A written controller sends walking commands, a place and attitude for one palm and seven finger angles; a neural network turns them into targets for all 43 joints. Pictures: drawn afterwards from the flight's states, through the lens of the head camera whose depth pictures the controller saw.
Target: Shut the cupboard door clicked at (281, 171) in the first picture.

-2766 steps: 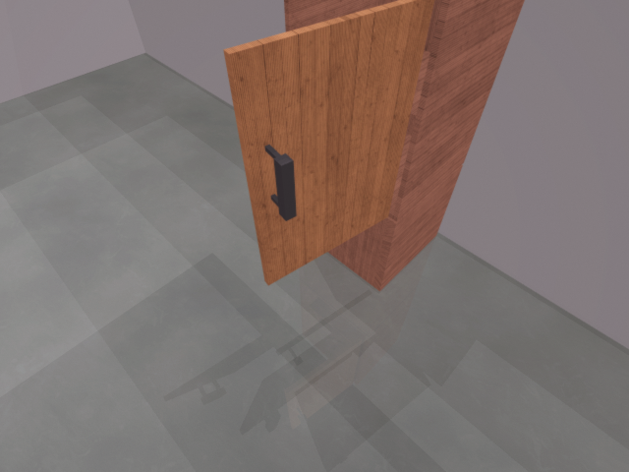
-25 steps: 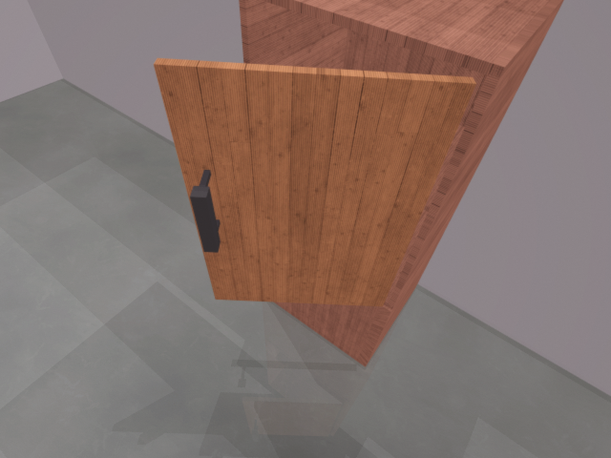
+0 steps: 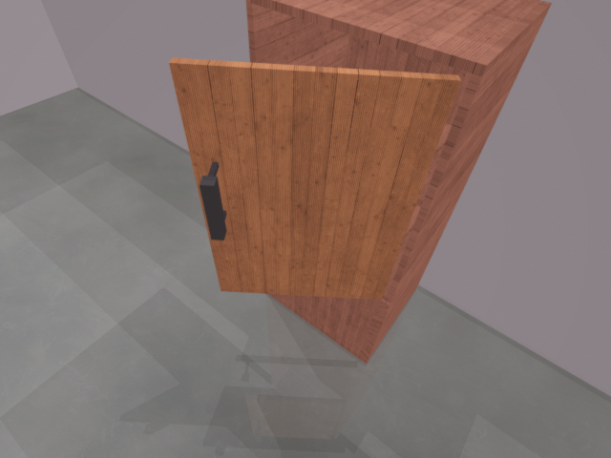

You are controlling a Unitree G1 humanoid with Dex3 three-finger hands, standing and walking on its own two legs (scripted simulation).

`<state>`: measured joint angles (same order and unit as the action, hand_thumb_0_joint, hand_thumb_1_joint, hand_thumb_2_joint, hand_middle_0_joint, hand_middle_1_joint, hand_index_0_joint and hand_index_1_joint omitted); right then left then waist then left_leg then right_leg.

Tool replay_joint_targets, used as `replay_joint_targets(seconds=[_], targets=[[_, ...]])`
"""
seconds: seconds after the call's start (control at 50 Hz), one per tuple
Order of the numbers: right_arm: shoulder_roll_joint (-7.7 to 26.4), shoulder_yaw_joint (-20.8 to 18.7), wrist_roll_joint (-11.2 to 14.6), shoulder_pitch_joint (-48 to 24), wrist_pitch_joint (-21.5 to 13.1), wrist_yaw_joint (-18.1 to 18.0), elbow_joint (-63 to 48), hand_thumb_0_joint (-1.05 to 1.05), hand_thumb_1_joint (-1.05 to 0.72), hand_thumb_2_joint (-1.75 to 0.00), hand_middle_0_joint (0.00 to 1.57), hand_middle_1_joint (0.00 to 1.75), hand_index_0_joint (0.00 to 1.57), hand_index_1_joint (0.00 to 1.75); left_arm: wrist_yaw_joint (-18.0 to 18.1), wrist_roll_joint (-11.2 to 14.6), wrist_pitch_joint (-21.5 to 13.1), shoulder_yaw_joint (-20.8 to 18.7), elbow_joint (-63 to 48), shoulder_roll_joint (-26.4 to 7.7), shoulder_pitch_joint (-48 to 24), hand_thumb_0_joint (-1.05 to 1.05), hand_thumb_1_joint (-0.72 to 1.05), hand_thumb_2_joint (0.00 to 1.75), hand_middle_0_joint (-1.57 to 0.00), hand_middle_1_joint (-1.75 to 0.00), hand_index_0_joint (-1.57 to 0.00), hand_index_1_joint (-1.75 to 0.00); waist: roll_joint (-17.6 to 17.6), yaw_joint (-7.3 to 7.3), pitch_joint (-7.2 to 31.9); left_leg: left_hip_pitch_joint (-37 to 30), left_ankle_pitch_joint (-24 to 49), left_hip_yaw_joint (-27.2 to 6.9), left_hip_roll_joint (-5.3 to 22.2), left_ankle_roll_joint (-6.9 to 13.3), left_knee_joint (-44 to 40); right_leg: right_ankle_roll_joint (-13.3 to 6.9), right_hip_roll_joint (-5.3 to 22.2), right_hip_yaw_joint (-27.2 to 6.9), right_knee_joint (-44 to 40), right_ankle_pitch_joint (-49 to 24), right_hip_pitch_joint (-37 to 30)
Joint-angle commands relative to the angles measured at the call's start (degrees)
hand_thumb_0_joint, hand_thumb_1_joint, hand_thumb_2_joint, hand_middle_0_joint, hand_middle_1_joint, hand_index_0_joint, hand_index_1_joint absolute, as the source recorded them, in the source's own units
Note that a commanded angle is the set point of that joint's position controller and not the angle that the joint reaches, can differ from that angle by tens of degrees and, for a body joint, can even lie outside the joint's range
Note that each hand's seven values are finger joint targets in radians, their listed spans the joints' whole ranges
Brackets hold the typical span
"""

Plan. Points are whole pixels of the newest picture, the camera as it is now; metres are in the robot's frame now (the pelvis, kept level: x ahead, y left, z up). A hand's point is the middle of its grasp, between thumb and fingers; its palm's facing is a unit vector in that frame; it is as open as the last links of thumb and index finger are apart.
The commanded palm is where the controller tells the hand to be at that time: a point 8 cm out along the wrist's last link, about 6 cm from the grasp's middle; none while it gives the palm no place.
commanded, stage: come to a stop and stand still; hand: left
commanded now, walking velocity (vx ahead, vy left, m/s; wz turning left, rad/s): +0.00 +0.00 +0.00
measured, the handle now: (216, 201) +0.54 +0.20 +0.00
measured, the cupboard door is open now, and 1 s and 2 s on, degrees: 35 35 35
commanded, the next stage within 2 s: look again from close up in 0.14 s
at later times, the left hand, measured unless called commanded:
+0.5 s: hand out of the picture +0.01 +0.18 -0.18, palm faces +0.02 -0.97 -0.24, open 7.4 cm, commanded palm none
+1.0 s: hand out of the picture +0.03 +0.15 -0.18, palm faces +0.03 -0.98 -0.19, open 7.4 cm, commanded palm none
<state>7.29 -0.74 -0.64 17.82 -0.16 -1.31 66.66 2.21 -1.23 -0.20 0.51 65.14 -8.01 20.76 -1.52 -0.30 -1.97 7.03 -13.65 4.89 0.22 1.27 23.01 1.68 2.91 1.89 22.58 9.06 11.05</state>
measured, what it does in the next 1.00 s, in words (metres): stands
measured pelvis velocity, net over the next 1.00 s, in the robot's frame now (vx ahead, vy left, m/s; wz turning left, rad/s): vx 0.03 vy -0.02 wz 0.01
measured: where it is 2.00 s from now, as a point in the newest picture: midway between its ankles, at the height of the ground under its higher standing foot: outside the picture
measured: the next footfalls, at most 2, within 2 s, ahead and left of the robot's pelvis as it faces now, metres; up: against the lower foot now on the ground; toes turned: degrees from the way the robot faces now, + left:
none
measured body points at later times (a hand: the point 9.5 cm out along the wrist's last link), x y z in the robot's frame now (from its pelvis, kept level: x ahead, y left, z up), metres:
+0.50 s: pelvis +0.00 +0.00 -0.01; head -0.01 -0.02 +0.44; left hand +0.01 +0.23 -0.16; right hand +0.02 -0.22 -0.17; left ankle -0.01 +0.10 -0.74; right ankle +0.04 -0.14 -0.74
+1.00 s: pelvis +0.03 -0.02 -0.01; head +0.04 -0.03 +0.44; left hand +0.03 +0.20 -0.16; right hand +0.03 -0.25 -0.17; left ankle -0.01 +0.10 -0.74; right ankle +0.04 -0.14 -0.74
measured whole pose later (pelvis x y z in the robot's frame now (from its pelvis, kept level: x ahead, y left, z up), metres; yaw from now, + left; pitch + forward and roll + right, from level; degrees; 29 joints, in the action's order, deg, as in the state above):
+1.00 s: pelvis +0.03 -0.02 -0.01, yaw +1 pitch -1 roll +0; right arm 9.1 0.7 -1.6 16.6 -0.5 -0.7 63.0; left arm 1.1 -1.2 -1.0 0.0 62.3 -9.2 16.0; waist 0.1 -0.3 -1.8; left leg 9.1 -18.7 3.4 2.0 -0.7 28.6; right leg -0.5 1.5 3.3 29.8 15.6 13.5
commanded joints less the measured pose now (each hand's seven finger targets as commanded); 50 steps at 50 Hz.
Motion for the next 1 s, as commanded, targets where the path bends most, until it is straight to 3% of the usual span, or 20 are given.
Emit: replay_joint_targets(seconds=[0.0, 0.2, 0.22, 0.24, 0.26, 0.28, 0.32, 0.36, 0.42, 0.48, 0.54, 0.72, 0.8, 0.84, 0.92, 0.98], targets=[[6.19, -1.2, 0.29, 3.28, -0.83, -0.35, -1.3, 0.0, -0.9, -0.9, 0.2, 0.3, 0.2, 0.3, 0.4, 0.14, -1.03, -1.28, -2.14, -5.51, 2.63, 0.0, 0.9, 0.9, -0.2, -0.3, -0.2, -0.3, 1.86, 0.38, -5.04, 5.82, -4.15, -5.94, 5.26, 0.25, -7.29, -2.19, 3.56, -4.55, -5.01, 3.97, 1.79], [6.71, -1.33, 0.17, 2.9, -0.97, -0.33, -1.58, 0.0, -0.9, -0.9, 0.2, 0.3, 0.2, 0.3, 0.33, 0.05, -0.99, -1.46, -2.19, -5.76, 1.98, 0.0, 0.9, 0.9, -0.2, -0.3, -0.2, -0.3, 1.18, 0.24, -4.75, 6.57, -4.33, -6.42, 5.63, 0.28, -7.29, -2.27, 3.51, -4.53, -4.34, 4.02, 2.02], [7.35, -0.03, 0.16, -2.52, -2.09, 0.3, -6.13, 0.0, -0.9, -0.9, 0.2, 0.3, 0.2, 0.3, 2.24, -0.45, -1.8, -0.4, -0.56, -6.22, 3.31, 0.0, 0.9, 0.9, -0.2, -0.3, -0.2, -0.3, 5.42, -1.16, -3.68, 8.84, 7.55, -3.43, 7.13, -1.44, 3.45, -2.88, 5.71, -4.12, 0.77, -9.19, 1.54], [4.84, 0.03, 0.11, 1.07, -1.71, 0.46, -7.22, 0.0, -0.9, -0.9, 0.2, 0.3, 0.2, 0.3, 1.57, 0.21, -2.07, -0.94, -2.45, -8.48, 1.88, 0.0, 0.9, 0.9, -0.2, -0.3, -0.2, -0.3, 7.14, 0.95, 2.68, 7.23, -2.28, -4.8, 3.93, -1.63, 0.99, -3.85, 5.84, -5.16, 0.54, 4.0, 0.25], [5.18, 0.48, -0.54, 0.79, -1.7, 0.84, -7.54, 0.0, -0.9, -0.9, 0.2, 0.3, 0.2, 0.3, 0.98, 0.19, -2.26, -0.98, -3.66, -9.14, 0.06, 0.0, 0.9, 0.9, -0.2, -0.3, -0.2, -0.3, 7.59, 0.36, 1.62, 7.66, -2.95, -5.08, 3.57, -1.45, 1.18, -4.1, 5.2, -4.56, 1.11, 7.61, 2.34], [5.84, 0.25, -0.46, 1.7, -1.75, 0.75, -8.51, 0.0, -0.9, -0.9, 0.2, 0.3, 0.2, 0.3, 0.53, 0.05, -1.9, -1.02, -4.09, -8.44, -0.33, 0.0, 0.9, 0.9, -0.2, -0.3, -0.2, -0.3, 6.64, 0.86, 0.88, 9.18, -5.25, -6.63, 4.46, -0.76, -0.6, -3.82, 4.21, -3.7, 1.6, 12.22, 3.78], [6.79, 0.1, -0.4, 1.63, -1.62, 0.48, -9.44, 0.0, -0.9, -0.9, 0.2, 0.3, 0.2, 0.3, 0.09, 0.0, -1.37, -0.65, -4.3, -6.55, -0.48, 0.0, 0.9, 0.9, -0.2, -0.3, -0.2, -0.3, 5.28, 0.59, -2.84, 12.29, -7.67, -8.81, 5.53, 0.29, -3.51, -3.48, 2.57, -2.68, 2.64, 10.3, 4.55], [6.94, -0.01, -0.43, 1.62, -1.54, 0.44, -10.21, 0.0, -0.9, -0.9, 0.2, 0.3, 0.2, 0.3, -0.12, -0.12, -1.17, -0.63, -4.8, -6.34, -0.71, 0.0, 0.9, 0.9, -0.2, -0.3, -0.2, -0.3, 3.92, 0.2, -5.09, 14.77, -10.03, -9.37, 5.64, 0.78, -5.36, -3.46, 2.17, -1.99, 2.94, 8.98, 3.76], [7.74, -0.04, -0.35, 1.77, -1.53, 0.48, -10.08, 0.0, -0.9, -0.9, 0.2, 0.3, 0.2, 0.3, -0.19, 0.07, -1.26, -0.67, -5.23, -6.31, -0.85, 0.0, 0.9, 0.9, -0.2, -0.3, -0.2, -0.3, -0.19, 0.15, -5.36, 13.2, -9.12, -8.71, 4.97, 0.78, -5.33, -3.29, 2.66, -3.34, 1.73, 9.02, 4.28], [7.9, 0.13, -0.38, 2.12, -1.77, 0.47, -9.77, 0.0, -0.9, -0.9, 0.2, 0.3, 0.2, 0.3, -0.22, 0.19, -1.37, -0.91, -6.0, -6.95, -1.54, 0.0, 0.9, 0.9, -0.2, -0.3, -0.2, -0.3, 0.94, 0.23, -5.07, 11.65, -5.83, -7.99, 4.8, 0.77, -5.46, -3.42, 2.79, -3.74, 1.35, 7.04, 4.04], [8.07, 0.31, -0.27, 2.05, -2.13, 0.38, -9.16, 0.0, -0.9, -0.9, 0.2, 0.3, 0.2, 0.3, -0.24, 0.38, -1.74, -1.07, -6.07, -7.67, -1.91, 0.0, 0.9, 0.9, -0.2, -0.3, -0.2, -0.3, -0.21, 0.3, -2.71, 8.26, 0.78, -6.56, 4.71, 0.61, -3.77, -3.4, 3.54, -4.06, 1.0, 2.72, 2.74], [8.11, 0.35, -0.22, 0.77, -2.09, 0.08, -6.97, 0.0, -0.9, -0.9, 0.2, 0.3, 0.2, 0.3, -0.26, 0.59, -1.98, -1.39, -5.58, -8.74, -3.06, 0.0, 0.9, 0.9, -0.2, -0.3, -0.2, -0.3, 0.72, 0.28, 0.1, 4.75, 5.2, -5.12, 4.94, 0.02, -2.5, -3.76, 4.35, -4.61, 0.79, -4.62, -0.11], [7.55, 0.4, -0.16, 0.51, -1.92, -0.02, -6.0, 0.0, -0.9, -0.9, 0.2, 0.3, 0.2, 0.3, -0.27, 0.59, -1.91, -1.45, -5.06, -8.69, -3.39, 0.0, 0.9, 0.9, -0.2, -0.3, -0.2, -0.3, 1.14, 0.17, -0.63, 4.93, 5.27, -4.84, 5.04, -0.27, -2.76, -3.8, 4.33, -4.36, 0.26, -5.25, -0.67], [6.57, 0.69, -0.4, 1.29, -1.5, 0.11, -5.16, 0.0, -0.9, -0.9, 0.2, 0.3, 0.2, 0.3, -0.37, 0.49, -1.68, -1.35, -4.32, -7.77, -2.61, 0.0, 0.9, 0.9, -0.2, -0.3, -0.2, -0.3, 0.81, 0.06, -0.45, 4.97, -0.43, -4.1, 4.41, -0.4, -2.19, -4.04, 4.27, -4.8, -0.54, 3.15, -0.49], [5.78, 0.59, -0.72, 1.53, -1.0, 0.56, -5.3, 0.0, -0.9, -0.9, 0.2, 0.3, 0.2, 0.3, -0.73, 0.19, -1.34, -2.17, -4.49, -8.84, -1.63, 0.0, 0.9, 0.9, -0.2, -0.3, -0.2, -0.3, -2.3, -0.32, -4.74, 8.56, -8.25, -2.2, 2.2, -0.36, 1.93, -5.89, 5.47, -8.53, -3.91, 18.12, 2.9], [5.05, 0.58, -0.69, 2.77, -1.35, 0.63, -5.17, 0.0, -0.9, -0.9, 0.2, 0.3, 0.2, 0.3, -0.81, 0.13, -1.46, -2.95, -4.78, -9.08, -0.9, 0.0, 0.9, 0.9, -0.2, -0.3, -0.2, -0.3, -2.89, -0.11, -4.93, 8.76, -7.62, -1.44, 1.56, -0.25, 4.07, -7.16, 6.43, -9.73, -4.26, 18.95, 3.43]])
